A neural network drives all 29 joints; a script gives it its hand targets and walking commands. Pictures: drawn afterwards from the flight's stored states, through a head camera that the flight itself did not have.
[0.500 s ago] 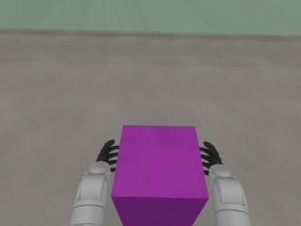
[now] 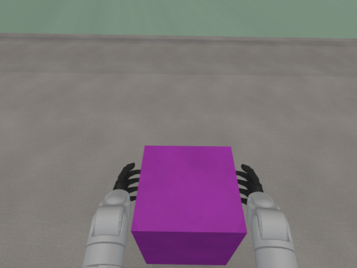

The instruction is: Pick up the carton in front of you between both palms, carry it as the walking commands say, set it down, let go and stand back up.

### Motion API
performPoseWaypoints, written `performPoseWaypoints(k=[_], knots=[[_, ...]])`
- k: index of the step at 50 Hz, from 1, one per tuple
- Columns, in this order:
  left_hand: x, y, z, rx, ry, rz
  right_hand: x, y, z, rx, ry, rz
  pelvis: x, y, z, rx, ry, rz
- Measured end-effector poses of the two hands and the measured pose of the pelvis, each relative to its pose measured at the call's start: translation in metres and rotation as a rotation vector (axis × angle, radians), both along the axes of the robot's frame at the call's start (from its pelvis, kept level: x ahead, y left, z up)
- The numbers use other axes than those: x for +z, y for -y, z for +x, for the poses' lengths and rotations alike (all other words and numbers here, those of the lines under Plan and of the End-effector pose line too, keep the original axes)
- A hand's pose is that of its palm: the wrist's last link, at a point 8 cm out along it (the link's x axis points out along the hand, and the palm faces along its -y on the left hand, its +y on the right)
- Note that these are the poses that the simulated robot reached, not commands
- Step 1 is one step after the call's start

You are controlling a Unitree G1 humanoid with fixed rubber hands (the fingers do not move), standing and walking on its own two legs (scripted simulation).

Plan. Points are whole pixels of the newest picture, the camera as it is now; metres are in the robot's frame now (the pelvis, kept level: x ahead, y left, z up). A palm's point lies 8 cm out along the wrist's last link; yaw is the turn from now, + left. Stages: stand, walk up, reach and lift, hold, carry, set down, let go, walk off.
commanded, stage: carry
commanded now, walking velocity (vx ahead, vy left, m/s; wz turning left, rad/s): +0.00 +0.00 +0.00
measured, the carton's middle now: (186, 207) +0.29 +0.00 -0.04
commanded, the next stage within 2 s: hold in 0.70 s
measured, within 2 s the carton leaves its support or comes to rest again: neither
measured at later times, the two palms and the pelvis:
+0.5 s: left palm (122, 199) +0.27 +0.15 +0.04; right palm (257, 201) +0.27 -0.15 +0.04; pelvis -0.01 +0.00 +0.00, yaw +0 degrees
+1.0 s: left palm (102, 219) +0.22 +0.18 +0.04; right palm (242, 203) +0.27 -0.12 +0.05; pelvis -0.03 -0.01 +0.01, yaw +8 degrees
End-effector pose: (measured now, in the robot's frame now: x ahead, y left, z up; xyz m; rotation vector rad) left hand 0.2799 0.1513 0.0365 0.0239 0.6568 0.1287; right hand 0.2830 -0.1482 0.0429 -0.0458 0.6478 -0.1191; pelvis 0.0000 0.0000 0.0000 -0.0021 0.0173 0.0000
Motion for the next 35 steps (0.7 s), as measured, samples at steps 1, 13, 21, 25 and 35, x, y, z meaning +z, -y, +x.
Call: performPoseWaypoints(k=[1, 13, 21, 25, 35], knots=[[0.0, 0.0, -0.001, 0.0, 0.0, 0.001, 0.0, 0.0, -0.001, 0.0, -0.001, 0.001, 0.0, 0.0, -0.001, 0.001, 0.001, 0.0], [0.002, 0.003, -0.006, -0.002, 0.003, -0.004, 0.003, 0.003, -0.007, -0.005, 0.003, 0.001, 0.001, 0.002, -0.008, 0.0, 0.002, 0.001], [0.003, 0.004, -0.01, -0.002, 0.002, 0.002, 0.002, 0.004, -0.01, -0.004, 0.002, 0.005, 0.001, 0.003, -0.012, -0.001, 0.002, 0.004], [0.002, 0.004, -0.012, 0.0, 0.0, 0.002, 0.002, 0.004, -0.012, -0.002, 0.0, 0.004, 0.001, 0.004, -0.013, -0.001, 0.002, 0.004], [0.001, 0.005, -0.013, -0.001, -0.005, 0.001, 0.001, 0.005, -0.014, -0.002, -0.004, 0.002, 0.001, 0.004, -0.015, 0.0, -0.003, 0.004]])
